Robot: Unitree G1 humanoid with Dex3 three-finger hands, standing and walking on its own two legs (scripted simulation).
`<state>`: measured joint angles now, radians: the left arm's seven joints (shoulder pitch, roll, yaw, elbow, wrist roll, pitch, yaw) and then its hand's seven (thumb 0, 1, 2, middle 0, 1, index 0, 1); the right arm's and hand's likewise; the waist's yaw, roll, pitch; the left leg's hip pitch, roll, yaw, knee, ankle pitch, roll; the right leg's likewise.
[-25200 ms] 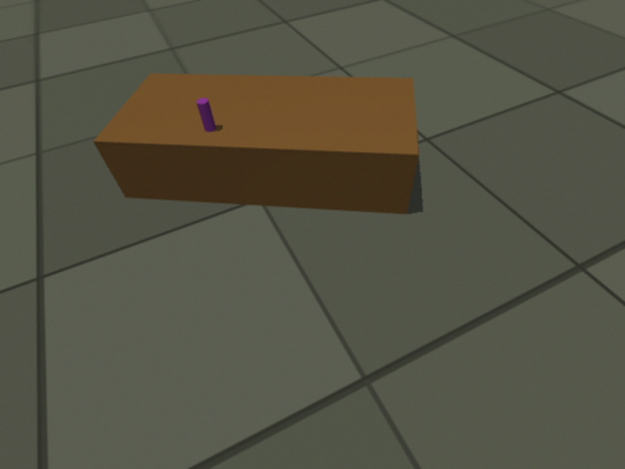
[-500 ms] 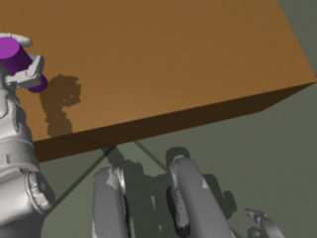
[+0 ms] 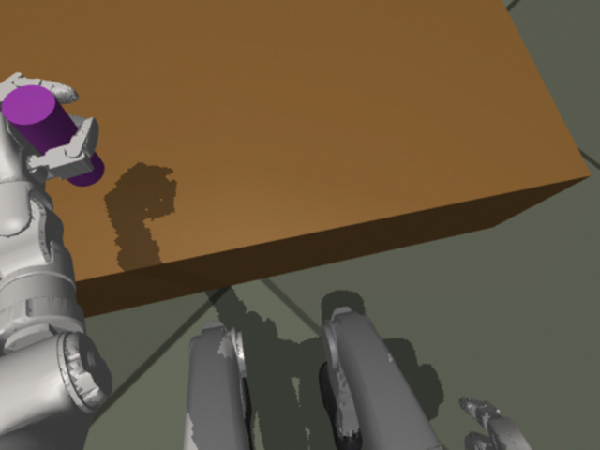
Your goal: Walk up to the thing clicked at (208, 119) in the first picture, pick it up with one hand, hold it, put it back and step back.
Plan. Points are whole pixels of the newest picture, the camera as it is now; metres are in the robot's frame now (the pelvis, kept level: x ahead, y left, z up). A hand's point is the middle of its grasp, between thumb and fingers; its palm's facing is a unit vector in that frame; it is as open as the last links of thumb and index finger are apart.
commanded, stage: lift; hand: left
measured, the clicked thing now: (61, 142) +0.51 +0.27 +0.00
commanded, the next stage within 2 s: hold in 1.62 s
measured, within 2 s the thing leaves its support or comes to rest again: neither
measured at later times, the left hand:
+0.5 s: hand (29, 126) +0.45 +0.23 +0.13, palm faces +0.22 -0.98 -0.01, open 6.4 cm
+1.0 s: hand out of the picture +0.40 +0.21 +0.21, palm faces +0.22 -0.97 -0.02, open 6.4 cm
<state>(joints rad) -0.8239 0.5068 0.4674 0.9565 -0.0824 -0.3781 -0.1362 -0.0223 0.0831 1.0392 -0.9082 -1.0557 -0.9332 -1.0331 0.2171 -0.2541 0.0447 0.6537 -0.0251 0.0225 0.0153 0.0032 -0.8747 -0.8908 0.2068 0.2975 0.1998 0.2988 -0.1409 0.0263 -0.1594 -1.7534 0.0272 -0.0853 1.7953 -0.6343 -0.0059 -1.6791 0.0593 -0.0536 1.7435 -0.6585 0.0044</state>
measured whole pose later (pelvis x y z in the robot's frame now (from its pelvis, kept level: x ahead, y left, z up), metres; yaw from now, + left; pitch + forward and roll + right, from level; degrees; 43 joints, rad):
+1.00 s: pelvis +0.04 +0.00 +0.17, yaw +4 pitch +16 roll -3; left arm -0.28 0.23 0.19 0.50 -0.15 -0.35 0.00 -0.02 0.06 1.07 -0.93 -1.03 -0.95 -1.01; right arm 0.23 -0.22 0.01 0.66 0.01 -0.03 -0.01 0.01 -0.90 -0.90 0.21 0.30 0.20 0.30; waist -0.04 0.02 -0.10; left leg -0.94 0.01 -0.05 1.15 -0.48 0.00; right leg -0.87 0.03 -0.02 1.10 -0.50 0.00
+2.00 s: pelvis +0.06 +0.00 +0.21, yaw +5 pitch +9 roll -2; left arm -0.13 0.18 0.14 0.39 -0.16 -0.31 0.01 -0.03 0.07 1.06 -0.91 -1.05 -0.94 -1.04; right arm 0.23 -0.22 0.00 0.65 0.01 -0.04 -0.02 0.01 -0.90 -0.90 0.20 0.30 0.20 0.30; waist -0.03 0.02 -0.06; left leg -0.64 0.01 -0.04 0.91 -0.43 0.00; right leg -0.58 0.03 -0.01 0.87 -0.44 0.00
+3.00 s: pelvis +0.05 +0.00 +0.21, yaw +5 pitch +7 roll -1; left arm -0.14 0.17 0.13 0.40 -0.16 -0.31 0.00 -0.03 0.07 1.06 -0.92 -1.05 -0.94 -1.04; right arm 0.23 -0.22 0.00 0.67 0.01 -0.05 -0.02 0.01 -0.90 -0.90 0.21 0.30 0.20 0.30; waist -0.03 0.02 -0.05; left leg -0.58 0.01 -0.04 0.86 -0.39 -0.01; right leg -0.52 0.02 -0.01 0.83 -0.42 0.00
